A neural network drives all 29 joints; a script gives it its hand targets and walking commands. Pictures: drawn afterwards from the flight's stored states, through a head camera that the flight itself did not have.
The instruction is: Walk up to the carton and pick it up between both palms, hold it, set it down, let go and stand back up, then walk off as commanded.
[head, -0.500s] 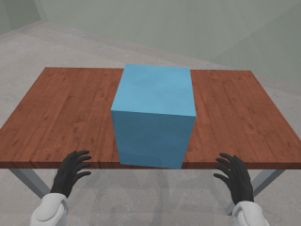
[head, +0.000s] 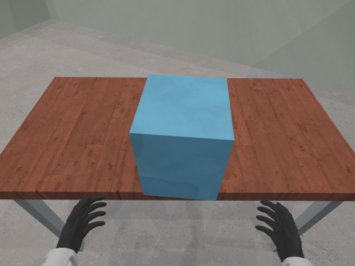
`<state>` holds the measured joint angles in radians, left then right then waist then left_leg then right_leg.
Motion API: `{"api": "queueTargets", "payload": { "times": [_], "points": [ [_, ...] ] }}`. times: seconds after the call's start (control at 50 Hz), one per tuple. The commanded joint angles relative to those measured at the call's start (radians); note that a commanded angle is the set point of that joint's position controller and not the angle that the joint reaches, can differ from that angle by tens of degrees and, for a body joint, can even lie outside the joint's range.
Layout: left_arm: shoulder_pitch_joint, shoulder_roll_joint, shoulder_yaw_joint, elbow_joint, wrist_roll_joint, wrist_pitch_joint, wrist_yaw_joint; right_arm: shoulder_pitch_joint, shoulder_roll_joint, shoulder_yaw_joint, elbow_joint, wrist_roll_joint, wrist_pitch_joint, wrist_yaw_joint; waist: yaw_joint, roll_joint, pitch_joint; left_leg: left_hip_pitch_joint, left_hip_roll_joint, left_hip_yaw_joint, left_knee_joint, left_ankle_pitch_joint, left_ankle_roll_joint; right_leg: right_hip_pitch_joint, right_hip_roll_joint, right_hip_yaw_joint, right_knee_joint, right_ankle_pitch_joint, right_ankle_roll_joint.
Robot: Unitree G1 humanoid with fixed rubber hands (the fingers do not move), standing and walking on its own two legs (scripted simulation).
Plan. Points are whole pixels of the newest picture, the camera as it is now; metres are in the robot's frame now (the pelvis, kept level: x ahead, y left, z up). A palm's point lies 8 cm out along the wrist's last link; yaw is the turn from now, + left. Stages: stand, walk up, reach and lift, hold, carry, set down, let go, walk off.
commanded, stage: set down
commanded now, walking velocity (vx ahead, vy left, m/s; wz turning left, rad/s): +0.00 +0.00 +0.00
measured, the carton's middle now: (183, 139) +0.43 +0.03 +0.05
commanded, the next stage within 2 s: let go in 1.42 s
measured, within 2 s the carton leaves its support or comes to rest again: neither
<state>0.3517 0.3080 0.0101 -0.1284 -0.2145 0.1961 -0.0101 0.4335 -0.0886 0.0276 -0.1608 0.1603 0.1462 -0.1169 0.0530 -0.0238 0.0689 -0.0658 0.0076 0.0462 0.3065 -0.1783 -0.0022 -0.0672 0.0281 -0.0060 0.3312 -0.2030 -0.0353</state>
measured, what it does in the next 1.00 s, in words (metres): stands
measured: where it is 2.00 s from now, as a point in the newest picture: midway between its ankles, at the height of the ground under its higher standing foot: outside the picture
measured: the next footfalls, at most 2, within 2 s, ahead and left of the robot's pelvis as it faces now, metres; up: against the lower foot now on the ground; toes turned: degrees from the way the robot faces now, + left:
none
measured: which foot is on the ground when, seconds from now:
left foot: down 0.00-1.00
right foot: down 0.00-1.00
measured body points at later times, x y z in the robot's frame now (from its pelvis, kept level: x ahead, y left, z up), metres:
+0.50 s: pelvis +0.02 +0.00 +0.00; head +0.05 +0.01 +0.45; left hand +0.18 +0.24 -0.02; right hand +0.19 -0.19 -0.03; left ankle +0.00 +0.12 -0.75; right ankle -0.01 -0.10 -0.75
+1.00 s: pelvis +0.00 +0.00 +0.00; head +0.01 +0.01 +0.45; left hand +0.17 +0.24 -0.07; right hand +0.17 -0.21 -0.06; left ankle +0.00 +0.12 -0.75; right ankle -0.01 -0.10 -0.75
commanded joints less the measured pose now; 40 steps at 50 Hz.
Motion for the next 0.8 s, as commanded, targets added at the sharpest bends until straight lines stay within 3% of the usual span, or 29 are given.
{"api": "queueTargets", "payload": {
  "times": [0.0,0.02,0.04,0.08,0.1,0.12,0.14,0.16,0.18,0.22,0.24,0.26,0.28,0.3,0.32,0.34,0.36,0.4,0.42,0.44,0.5,0.52,0.56,0.58,0.62,0.64,0.7,0.72,0.78],
  "points": [
    [-0.044,0.101,0.07,-0.091,0.016,-0.043,-0.018,-0.019,-0.07,-0.021,-0.11,-0.012,-0.061,-0.003,-0.014,0.035,-0.054,0.072,0.001,-0.002,-0.015,0.19,-0.011,-0.083,-0.042,0.051,-0.106,0.07,0.014],
    [-0.041,0.126,0.077,-0.18,0.001,-0.07,-0.014,0.004,-0.066,-0.026,-0.158,0.002,-0.08,-0.009,-0.02,0.041,-0.125,0.073,-0.002,-0.005,-0.002,0.245,-0.018,-0.027,-0.044,0.051,-0.098,0.131,0.016],
    [-0.019,0.119,0.09,-0.124,0.02,-0.069,-0.018,0.016,-0.064,-0.022,-0.129,-0.006,-0.091,-0.002,-0.009,0.042,-0.101,0.099,-0.003,0.001,0.011,0.292,-0.023,-0.058,-0.039,0.052,-0.106,0.161,0.015],
    [0.02,0.114,0.081,-0.165,0.02,-0.089,-0.02,0.073,-0.07,-0.013,-0.144,0.0,-0.116,-0.001,-0.016,0.064,-0.132,0.118,-0.007,-0.002,0.024,0.373,-0.033,-0.038,-0.04,0.047,-0.099,0.281,0.019],
    [0.032,0.102,0.103,-0.136,0.051,-0.093,-0.016,0.078,-0.071,0.002,-0.089,0.0,-0.122,0.009,0.007,0.082,-0.131,0.138,-0.012,-0.001,0.033,0.421,-0.045,-0.056,-0.03,0.046,-0.096,0.287,0.018],
    [0.076,0.102,0.099,-0.103,0.061,-0.091,-0.026,0.086,-0.079,-0.001,-0.077,-0.002,-0.134,0.003,-0.015,0.086,-0.101,0.133,-0.014,-0.009,0.031,0.461,-0.046,-0.028,-0.029,0.049,-0.102,0.353,0.022],
    [0.072,0.086,0.098,-0.048,0.078,-0.096,-0.025,0.073,-0.089,-0.001,-0.023,-0.012,-0.146,0.021,0.0,0.078,-0.081,0.146,-0.006,-0.009,0.034,0.457,-0.05,-0.062,-0.014,0.041,-0.105,0.289,0.016],
    [0.083,0.113,0.109,-0.142,0.057,-0.125,-0.024,0.093,-0.088,-0.004,-0.119,-0.001,-0.172,0.015,0.012,0.06,-0.132,0.16,-0.008,-0.006,0.047,0.506,-0.043,-0.039,-0.018,0.042,-0.108,0.323,0.018],
    [0.093,0.079,0.077,-0.117,0.066,-0.131,-0.022,0.088,-0.084,-0.012,-0.081,-0.006,-0.181,0.022,0.0,0.085,-0.139,0.143,-0.003,-0.016,0.049,0.502,-0.055,-0.045,-0.009,0.038,-0.101,0.316,0.008],
    [0.063,0.099,0.077,-0.086,0.07,-0.145,-0.023,0.068,-0.078,-0.018,-0.037,-0.014,-0.194,0.028,-0.015,0.069,-0.098,0.127,-0.007,-0.012,0.043,0.462,-0.052,-0.047,-0.021,0.041,-0.115,0.293,0.011],
    [0.079,0.101,0.068,-0.098,0.056,-0.16,-0.02,0.068,-0.082,-0.031,-0.083,-0.01,-0.214,0.03,0.0,0.085,-0.101,0.134,-0.005,-0.01,0.042,0.465,-0.054,-0.062,-0.021,0.034,-0.111,0.295,0.014],
    [0.067,0.064,0.057,-0.025,0.087,-0.146,-0.014,0.063,-0.088,-0.029,0.037,-0.037,-0.208,0.042,-0.011,0.113,-0.069,0.154,-0.006,-0.015,0.031,0.437,-0.06,-0.093,-0.01,0.029,-0.115,0.247,0.007],
    [0.055,0.093,0.05,-0.097,0.072,-0.168,-0.008,0.065,-0.081,-0.03,-0.034,-0.029,-0.235,0.041,-0.019,0.113,-0.137,0.143,-0.002,-0.017,0.053,0.462,-0.055,-0.056,-0.013,0.031,-0.1,0.285,0.008],
    [0.053,0.094,0.053,-0.085,0.07,-0.174,-0.004,0.043,-0.07,-0.019,-0.007,-0.03,-0.243,0.048,0.002,0.112,-0.113,0.126,-0.002,-0.017,0.047,0.434,-0.052,-0.069,-0.012,0.036,-0.108,0.24,0.003],
    [0.066,0.088,0.047,-0.03,0.068,-0.172,-0.008,0.056,-0.073,-0.02,0.018,-0.041,-0.248,0.047,0.009,0.07,-0.107,0.13,-0.005,-0.008,0.054,0.41,-0.048,-0.084,-0.02,0.04,-0.112,0.246,0.012],
    [0.042,0.115,0.058,-0.062,0.063,-0.191,-0.003,0.048,-0.068,-0.029,0.002,-0.039,-0.26,0.049,-0.002,0.07,-0.122,0.12,-0.01,-0.001,0.052,0.414,-0.044,-0.058,-0.022,0.043,-0.111,0.269,0.018],
    [0.044,0.09,0.054,-0.001,0.074,-0.184,-0.002,0.033,-0.074,-0.033,0.072,-0.046,-0.259,0.053,-0.002,0.083,-0.075,0.116,-0.007,-0.002,0.038,0.397,-0.045,-0.067,-0.017,0.041,-0.115,0.237,0.014],
    [0.047,0.08,0.047,-0.033,0.077,-0.199,0.014,0.041,-0.09,-0.035,0.089,-0.047,-0.274,0.063,0.008,0.103,-0.135,0.112,0.005,-0.008,0.046,0.44,-0.057,-0.053,-0.01,0.028,-0.091,0.252,0.002],
    [0.056,0.08,0.034,0.039,0.075,-0.191,0.001,0.042,-0.086,-0.056,0.131,-0.064,-0.277,0.056,-0.022,0.07,-0.115,0.117,0.001,-0.005,0.045,0.402,-0.053,-0.052,-0.015,0.035,-0.104,0.249,0.014],
    [0.054,0.079,0.039,0.046,0.071,-0.205,-0.008,0.047,-0.078,-0.048,0.126,-0.058,-0.285,0.051,-0.025,0.031,-0.106,0.108,-0.004,0.0,0.044,0.414,-0.043,-0.034,-0.014,0.036,-0.109,0.271,0.022],
    [0.054,0.073,0.052,0.159,0.104,-0.178,-0.02,0.004,-0.085,-0.056,0.261,-0.072,-0.282,0.057,-0.022,0.055,-0.083,0.132,-0.007,0.003,0.038,0.391,-0.05,-0.073,-0.019,0.036,-0.119,0.257,0.019],
    [0.032,0.064,0.05,0.131,0.109,-0.181,-0.009,-0.009,-0.101,-0.065,0.262,-0.076,-0.289,0.065,-0.015,0.084,-0.105,0.13,-0.001,-0.001,0.035,0.401,-0.052,-0.069,-0.013,0.031,-0.107,0.232,0.009],
    [0.019,0.074,0.051,0.123,0.103,-0.192,-0.009,-0.023,-0.086,-0.054,0.254,-0.084,-0.306,0.057,-0.011,0.036,-0.136,0.128,-0.004,0.011,0.051,0.389,-0.045,-0.053,-0.016,0.034,-0.106,0.252,0.018],
    [0.023,0.057,0.037,0.092,0.099,-0.194,-0.001,-0.024,-0.102,-0.07,0.267,-0.082,-0.317,0.064,-0.023,0.069,-0.141,0.1,-0.002,0.003,0.042,0.407,-0.052,-0.016,-0.008,0.023,-0.089,0.266,0.016],
    [0.001,0.059,0.029,0.121,0.091,-0.193,0.003,-0.069,-0.092,-0.077,0.282,-0.088,-0.32,0.064,-0.024,0.037,-0.117,0.104,0.001,0.005,0.048,0.388,-0.05,-0.047,-0.004,0.018,-0.096,0.228,0.014],
    [-0.002,0.035,0.019,0.213,0.118,-0.174,0.003,-0.086,-0.1,-0.077,0.362,-0.101,-0.307,0.073,-0.026,0.045,-0.082,0.097,0.003,0.005,0.028,0.335,-0.047,-0.06,-0.003,0.018,-0.103,0.179,0.011],
    [-0.036,0.037,0.015,0.187,0.119,-0.166,0.013,-0.125,-0.117,-0.085,0.345,-0.094,-0.31,0.084,-0.024,0.059,-0.066,0.077,0.01,0.011,0.019,0.275,-0.044,-0.07,-0.003,0.015,-0.102,0.131,0.003],
    [-0.043,0.043,0.026,0.192,0.114,-0.169,0.012,-0.117,-0.108,-0.075,0.319,-0.096,-0.315,0.081,-0.019,0.018,-0.089,0.073,0.004,0.019,0.027,0.279,-0.035,-0.052,-0.009,0.016,-0.1,0.155,0.016],
    [-0.076,0.049,0.034,0.246,0.131,-0.159,0.017,-0.128,-0.115,-0.075,0.397,-0.115,-0.304,0.085,-0.029,0.028,-0.078,0.068,0.001,0.023,0.02,0.245,-0.038,-0.042,-0.019,0.014,-0.095,0.14,0.016]
  ]
}}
